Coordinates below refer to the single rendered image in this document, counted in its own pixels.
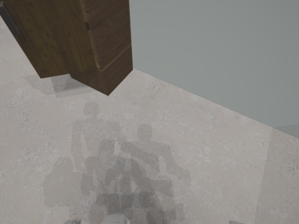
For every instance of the handle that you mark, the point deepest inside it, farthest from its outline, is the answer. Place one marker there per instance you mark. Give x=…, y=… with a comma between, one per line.
x=7, y=18

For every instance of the left robot thigh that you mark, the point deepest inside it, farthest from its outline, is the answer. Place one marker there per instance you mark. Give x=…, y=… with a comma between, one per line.
x=116, y=219

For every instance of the cupboard door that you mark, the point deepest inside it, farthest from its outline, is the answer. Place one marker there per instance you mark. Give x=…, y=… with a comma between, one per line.
x=53, y=35

